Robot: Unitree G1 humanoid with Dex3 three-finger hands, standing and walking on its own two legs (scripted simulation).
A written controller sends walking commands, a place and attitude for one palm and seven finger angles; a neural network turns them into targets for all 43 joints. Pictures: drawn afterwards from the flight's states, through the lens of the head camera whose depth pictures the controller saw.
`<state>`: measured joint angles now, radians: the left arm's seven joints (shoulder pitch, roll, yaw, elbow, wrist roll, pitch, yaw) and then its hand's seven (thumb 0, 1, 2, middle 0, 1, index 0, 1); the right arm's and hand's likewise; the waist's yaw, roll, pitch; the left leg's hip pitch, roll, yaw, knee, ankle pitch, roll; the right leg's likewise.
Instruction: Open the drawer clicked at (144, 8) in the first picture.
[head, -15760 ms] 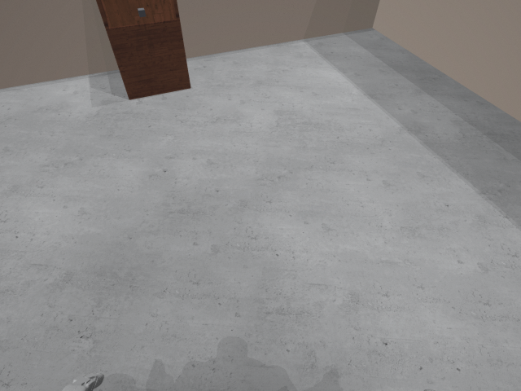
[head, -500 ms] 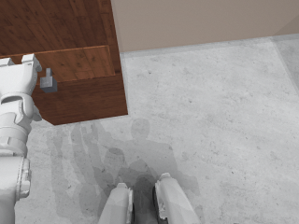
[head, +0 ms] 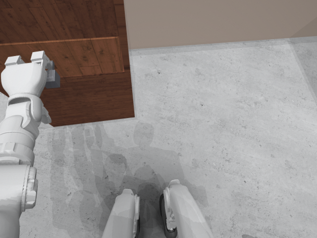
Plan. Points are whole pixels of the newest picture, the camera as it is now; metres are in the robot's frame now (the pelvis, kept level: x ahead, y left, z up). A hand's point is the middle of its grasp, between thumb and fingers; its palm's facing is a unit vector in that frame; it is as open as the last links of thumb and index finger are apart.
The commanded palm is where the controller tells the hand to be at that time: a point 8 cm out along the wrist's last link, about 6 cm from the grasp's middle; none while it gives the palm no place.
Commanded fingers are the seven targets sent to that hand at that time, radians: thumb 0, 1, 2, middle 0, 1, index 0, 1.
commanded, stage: lower the fingers behind the handle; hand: left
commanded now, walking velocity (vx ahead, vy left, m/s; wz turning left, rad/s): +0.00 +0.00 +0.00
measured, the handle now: (51, 73) +0.55 +0.28 -0.07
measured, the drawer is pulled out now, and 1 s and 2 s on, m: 0.00 0.00 0.00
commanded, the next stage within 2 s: lift the fingers back up to retry in 1.10 s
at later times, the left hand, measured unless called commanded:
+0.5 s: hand (44, 89) +0.49 +0.29 -0.07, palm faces -0.01 +0.01 -1.00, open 13.7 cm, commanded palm +0.48 +0.26 -0.03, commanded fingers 0.00 -0.50 0.30 -0.30 -1.20 -0.30 -1.20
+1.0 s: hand (44, 90) +0.49 +0.29 -0.07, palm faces +0.00 +0.03 -1.00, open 14.0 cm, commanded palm +0.48 +0.27 -0.04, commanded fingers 0.00 -0.50 0.30 -0.30 -1.20 -0.30 -1.20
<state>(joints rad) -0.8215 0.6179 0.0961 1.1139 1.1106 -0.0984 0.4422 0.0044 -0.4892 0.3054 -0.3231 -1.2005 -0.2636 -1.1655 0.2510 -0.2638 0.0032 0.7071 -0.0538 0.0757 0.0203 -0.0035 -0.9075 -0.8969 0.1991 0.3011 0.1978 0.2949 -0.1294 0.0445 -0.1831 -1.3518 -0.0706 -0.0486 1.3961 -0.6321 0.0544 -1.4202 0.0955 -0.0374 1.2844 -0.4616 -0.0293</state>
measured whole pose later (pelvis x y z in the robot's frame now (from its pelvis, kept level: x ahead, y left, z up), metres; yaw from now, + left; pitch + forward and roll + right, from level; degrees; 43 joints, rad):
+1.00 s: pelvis -0.04 -0.01 -0.06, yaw +0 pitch +36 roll -3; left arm -0.96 0.69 0.07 1.11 1.11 -0.11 0.43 0.00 -0.49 0.31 -0.32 -1.20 -0.24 -1.31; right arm 0.26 -0.29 0.02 0.69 -0.03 0.04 0.01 0.00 -0.91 -0.90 0.20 0.30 0.20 0.29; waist -0.13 0.05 -0.19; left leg -1.60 -0.07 -0.03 1.62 -0.66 0.04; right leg -1.68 0.09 -0.06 1.51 -0.47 -0.04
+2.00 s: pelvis +0.02 +0.00 +0.03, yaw +0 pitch +31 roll -3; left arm -0.75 0.60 0.07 1.07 1.11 -0.20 0.42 0.00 -0.49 0.31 -0.32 -1.20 -0.32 -1.20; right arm 0.30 -0.28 -0.01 0.71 -0.05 0.07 0.00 0.00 -0.91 -0.90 0.20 0.30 0.20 0.30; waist -0.11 0.04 -0.20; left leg -1.20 -0.06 -0.05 1.27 -0.61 0.05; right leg -1.27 0.10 -0.03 1.17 -0.45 -0.03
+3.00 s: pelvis +0.01 -0.01 +0.02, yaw +1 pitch +31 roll -3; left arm -0.85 0.58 0.05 1.16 1.12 -0.11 0.47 0.00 -0.49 0.31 -0.32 -1.20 -0.32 -1.20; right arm 0.26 -0.27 0.00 0.73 -0.05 0.05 0.00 0.00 -0.91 -0.90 0.20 0.30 0.20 0.30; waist -0.14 0.05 -0.20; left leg -1.23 -0.07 -0.06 1.29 -0.60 0.04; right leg -1.30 0.09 -0.04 1.19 -0.44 -0.05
